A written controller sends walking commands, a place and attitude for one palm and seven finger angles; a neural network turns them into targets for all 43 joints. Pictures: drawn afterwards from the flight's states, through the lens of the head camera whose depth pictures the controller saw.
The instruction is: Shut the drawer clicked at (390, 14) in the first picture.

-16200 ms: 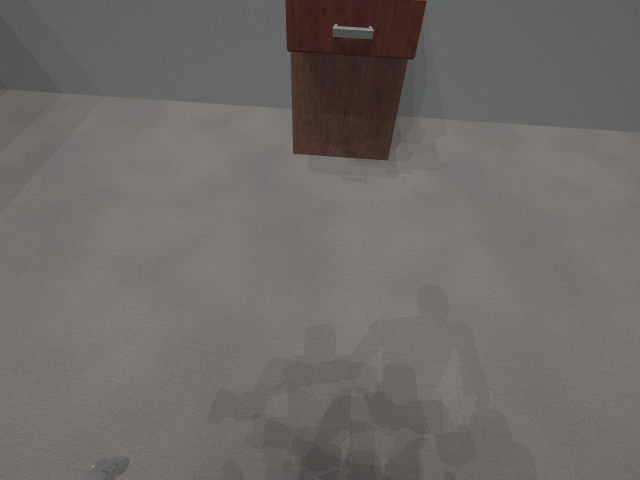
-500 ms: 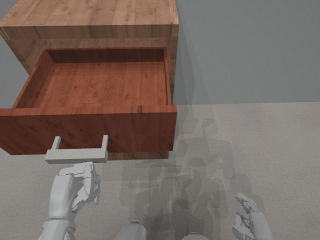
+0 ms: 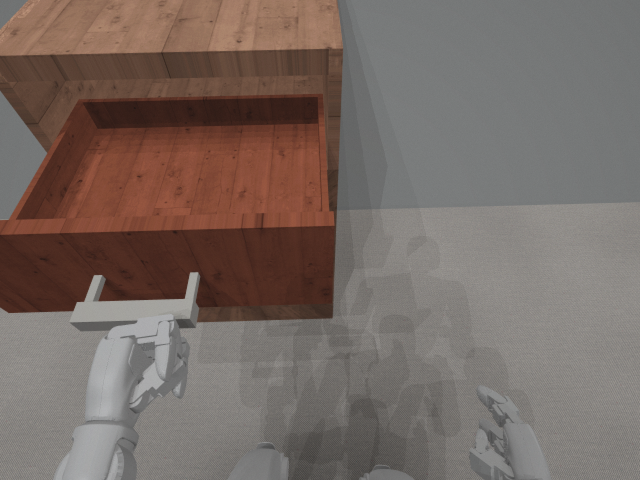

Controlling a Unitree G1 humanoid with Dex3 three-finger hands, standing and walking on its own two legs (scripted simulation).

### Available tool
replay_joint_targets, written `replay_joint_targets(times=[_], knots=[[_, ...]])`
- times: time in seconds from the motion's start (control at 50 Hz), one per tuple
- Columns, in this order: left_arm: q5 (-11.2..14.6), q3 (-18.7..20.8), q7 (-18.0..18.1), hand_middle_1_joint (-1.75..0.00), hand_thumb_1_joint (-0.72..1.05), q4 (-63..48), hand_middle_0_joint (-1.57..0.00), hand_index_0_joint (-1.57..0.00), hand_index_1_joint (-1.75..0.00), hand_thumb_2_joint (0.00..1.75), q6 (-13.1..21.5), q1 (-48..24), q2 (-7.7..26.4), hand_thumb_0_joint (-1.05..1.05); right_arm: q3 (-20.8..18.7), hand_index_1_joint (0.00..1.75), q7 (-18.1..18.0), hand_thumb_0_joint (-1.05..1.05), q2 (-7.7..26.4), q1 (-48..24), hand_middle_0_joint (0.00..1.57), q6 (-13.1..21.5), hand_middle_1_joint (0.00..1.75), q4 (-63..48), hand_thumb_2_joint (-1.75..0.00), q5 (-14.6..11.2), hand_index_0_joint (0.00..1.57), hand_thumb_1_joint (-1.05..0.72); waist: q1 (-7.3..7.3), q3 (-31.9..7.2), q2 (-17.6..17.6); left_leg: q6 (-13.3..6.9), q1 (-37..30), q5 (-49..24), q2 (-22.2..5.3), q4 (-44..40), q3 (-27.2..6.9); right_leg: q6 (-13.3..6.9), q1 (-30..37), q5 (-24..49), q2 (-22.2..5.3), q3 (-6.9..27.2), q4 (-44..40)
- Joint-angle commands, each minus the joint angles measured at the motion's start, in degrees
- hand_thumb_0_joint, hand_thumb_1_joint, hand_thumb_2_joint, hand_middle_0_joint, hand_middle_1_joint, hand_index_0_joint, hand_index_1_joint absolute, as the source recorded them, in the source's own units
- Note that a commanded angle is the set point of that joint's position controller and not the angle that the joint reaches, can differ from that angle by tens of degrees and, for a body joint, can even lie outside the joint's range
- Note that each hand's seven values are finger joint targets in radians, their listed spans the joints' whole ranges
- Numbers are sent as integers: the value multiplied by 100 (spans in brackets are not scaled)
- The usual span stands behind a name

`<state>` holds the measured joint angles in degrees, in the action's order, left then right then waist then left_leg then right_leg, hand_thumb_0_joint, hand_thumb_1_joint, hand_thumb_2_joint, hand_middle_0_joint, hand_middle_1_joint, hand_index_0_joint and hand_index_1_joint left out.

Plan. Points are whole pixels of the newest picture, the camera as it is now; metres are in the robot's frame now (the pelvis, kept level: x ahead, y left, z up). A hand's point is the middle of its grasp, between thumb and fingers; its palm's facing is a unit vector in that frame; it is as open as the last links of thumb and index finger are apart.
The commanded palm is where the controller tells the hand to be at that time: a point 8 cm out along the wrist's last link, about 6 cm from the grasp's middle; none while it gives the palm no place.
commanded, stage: push the drawer shut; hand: left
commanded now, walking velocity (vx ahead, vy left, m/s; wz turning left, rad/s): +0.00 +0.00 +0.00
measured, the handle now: (141, 298) +0.32 +0.23 +0.06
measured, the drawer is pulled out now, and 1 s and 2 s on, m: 0.28 0.16 0.04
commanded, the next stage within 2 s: none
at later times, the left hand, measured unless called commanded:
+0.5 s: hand (176, 330) +0.28 +0.18 +0.05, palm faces +0.02 -1.00 -0.05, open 3.1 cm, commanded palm +0.27 +0.24 +0.06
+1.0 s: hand (188, 270) +0.36 +0.18 +0.06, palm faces +0.04 -1.00 -0.03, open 3.1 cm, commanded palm +0.34 +0.24 +0.06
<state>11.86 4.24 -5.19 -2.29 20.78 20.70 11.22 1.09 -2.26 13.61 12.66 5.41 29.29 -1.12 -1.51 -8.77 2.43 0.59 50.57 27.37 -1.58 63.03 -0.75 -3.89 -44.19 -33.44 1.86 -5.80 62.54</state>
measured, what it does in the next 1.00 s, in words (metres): stands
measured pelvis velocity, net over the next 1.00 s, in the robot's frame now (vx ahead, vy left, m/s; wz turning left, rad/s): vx -0.01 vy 0.03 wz -0.03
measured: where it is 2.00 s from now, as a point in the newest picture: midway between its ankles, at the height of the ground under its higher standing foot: outside the picture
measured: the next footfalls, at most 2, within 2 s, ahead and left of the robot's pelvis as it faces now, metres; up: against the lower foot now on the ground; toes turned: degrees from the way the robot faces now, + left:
none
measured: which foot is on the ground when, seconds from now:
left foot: down 0.00-1.00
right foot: down 0.00-1.00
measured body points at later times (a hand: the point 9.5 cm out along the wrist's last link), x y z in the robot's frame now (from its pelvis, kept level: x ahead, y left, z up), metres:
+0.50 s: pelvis -0.02 +0.01 +0.00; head +0.05 +0.01 +0.45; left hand +0.27 +0.23 +0.06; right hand +0.14 -0.23 -0.09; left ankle +0.03 +0.13 -0.66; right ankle -0.03 -0.08 -0.66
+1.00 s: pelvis -0.01 +0.03 +0.01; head +0.06 +0.03 +0.45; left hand +0.35 +0.23 +0.06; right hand +0.10 -0.23 -0.10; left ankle +0.03 +0.13 -0.66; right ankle -0.03 -0.08 -0.66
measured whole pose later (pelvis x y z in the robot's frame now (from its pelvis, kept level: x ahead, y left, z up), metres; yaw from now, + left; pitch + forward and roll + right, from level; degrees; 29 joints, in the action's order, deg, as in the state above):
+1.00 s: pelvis -0.01 +0.03 +0.01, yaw -2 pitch +15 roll -2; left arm 9.4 8.8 -2.4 27.7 21.9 -12.3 12.7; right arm 1.4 -1.1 14.3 14.9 2.8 34.8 -0.9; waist -3.9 -7.4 1.4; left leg -1.7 50.3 24.8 -1.3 59.5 1.5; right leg -1.7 -44.3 -29.7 1.4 -3.6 58.5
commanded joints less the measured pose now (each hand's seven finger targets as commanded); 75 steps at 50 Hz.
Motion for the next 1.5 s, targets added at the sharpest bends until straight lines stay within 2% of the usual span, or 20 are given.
replay_joint_targets(times=[0.0,0.08,0.2,0.28,0.42,0.56,0.66,0.72,0.74,0.82,0.9,0.94,0.98,1.16,1.22,1.26,1.28,1.36,1.4,1.48], knots=[[138,618,-15,-160,90,-1020,-140,-140,-160,90,376,-475,680,0,-273,30,-51,0,684,-204,20,297,30,-818,-90,3,20,-90,-28,-1205,-197,-235,-964,-1514,127,-625,-4,453,1011,2794,-245,793,-1254],[191,721,0,-160,90,-809,-140,-140,-160,90,483,-1134,788,0,-272,30,-69,0,745,-215,20,351,30,-661,-90,15,20,-90,-126,-960,-209,-243,-911,-1314,107,-608,-37,423,720,2300,-211,775,-1329],[196,583,-56,-160,90,-553,-140,-140,-160,90,653,-1837,702,0,-297,30,-69,0,769,-271,20,450,30,-518,-90,6,20,-90,-158,-1223,-89,-257,-1044,-1216,116,-644,-41,385,621,1939,-193,756,-1304],[218,825,-55,-160,90,-219,-140,-140,-160,90,609,-2263,969,0,-286,30,-99,0,815,-294,20,442,30,-412,-90,-14,20,-90,-152,-1164,-182,-258,-955,-1054,103,-703,-56,374,625,1588,-184,811,-1414],[168,599,29,-160,90,138,-140,-140,-160,90,503,-3205,813,0,-250,30,-101,0,817,-321,20,424,30,-331,-90,-26,20,-90,-210,-1258,32,-252,-1218,-862,99,-869,-105,346,411,1278,-149,669,-1429],[62,755,160,-160,90,887,-140,-140,-160,90,417,-4058,1000,0,-226,30,-105,0,856,-258,20,342,30,-245,-90,-33,20,-90,-237,-1155,-92,-229,-1202,-620,82,-983,-146,336,269,976,-114,623,-1470],[-20,702,257,-160,90,1175,-140,-140,-160,90,382,-4385,907,0,-234,30,-64,0,878,-150,20,281,30,-236,-90,-1,20,-90,-190,-1460,76,-212,-1524,-868,79,-1071,-190,296,268,1278,-87,481,-1357],[-65,898,304,-160,90,1433,-140,-140,-160,90,349,-4567,1112,0,-244,30,-48,0,899,-56,20,211,30,-189,-90,6,20,-90,-178,-1543,-24,-214,-1497,-1055,75,-1049,-161,300,382,1524,-83,497,-1339],[-73,836,309,-160,90,1395,-140,-140,-160,90,370,-4659,1043,0,-245,30,-34,0,885,-29,20,197,30,-194,-90,8,20,-90,-189,-1622,-44,-215,-1550,-1176,77,-1046,-155,302,444,1674,-85,493,-1315],[-120,830,345,-160,90,1519,-140,-140,-160,90,413,-4514,981,0,-279,30,39,0,898,62,20,107,30,-223,-90,27,20,-90,-118,-1696,39,-178,-1753,-1498,58,-1103,-184,274,434,1943,-55,416,-1246],[-169,1031,404,-160,90,1898,-140,-140,-160,90,444,-4726,1181,0,-283,30,71,0,917,164,20,-7,30,-157,-90,43,20,-90,-188,-1506,-159,-201,-1518,-1449,61,-1064,-129,296,454,2009,-40,459,-1274],[-198,971,390,-160,90,1897,-140,-140,-160,90,503,-5022,1142,0,-291,30,84,0,903,207,20,-42,30,-132,-90,45,20,-90,-221,-1562,-108,-195,-1527,-1447,63,-1050,-127,296,438,2016,-36,463,-1231],[-229,1017,381,-160,90,1856,-140,-140,-160,90,560,-5124,1226,0,-305,30,95,0,922,245,20,-65,30,-139,-90,53,20,-90,-187,-1701,153,-179,-1673,-1633,55,-1030,-156,263,395,2115,-27,448,-1158],[-206,948,399,-160,90,2112,-140,-140,-160,90,614,-5757,1119,0,-341,30,120,0,928,384,20,-179,30,1,-90,55,20,-90,-315,-1878,110,-164,-1918,-1772,21,-983,-181,287,235,2187,-19,433,-1179],[-266,1098,416,-160,90,2505,-140,-140,-160,90,621,-6047,1345,0,-323,30,91,0,950,418,20,-221,30,84,-90,50,20,-90,-368,-1712,-60,-175,-1712,-1622,20,-967,-192,288,175,2094,-21,444,-1177],[-276,1113,413,-160,90,2597,-140,-140,-160,90,667,-6366,1389,0,-319,30,79,0,944,419,20,-224,30,113,-90,51,20,-90,-395,-1748,-58,-197,-1612,-1436,43,-933,-170,301,180,1960,-26,497,-1200],[-298,1153,413,-160,90,2560,-140,-140,-160,90,703,-6474,1460,0,-323,30,67,0,957,438,20,-222,30,113,-90,57,20,-90,-391,-1844,110,-195,-1715,-1552,39,-915,-188,283,133,2023,-22,486,-1152],[-302,1083,369,-160,90,3004,-140,-140,-160,90,705,-6962,1435,0,-292,30,59,0,944,469,20,-250,30,199,-90,51,20,-90,-506,-1802,59,-205,-1610,-1264,49,-886,-171,311,34,1772,-26,524,-1241],[-334,1304,337,-160,90,3301,-140,-140,-160,90,714,-7229,1764,0,-265,30,29,0,973,519,20,-274,30,236,-90,51,20,-90,-511,-1769,34,-222,-1400,-1142,57,-858,-164,309,63,1686,-25,566,-1232],[-323,1473,250,-160,90,3665,-140,-140,-160,90,759,-7654,1995,0,-251,30,16,0,983,601,20,-287,30,256,-90,61,20,-90,-509,-1920,121,-245,-1215,-1034,81,-771,-134,311,145,1594,-30,652,-1227]])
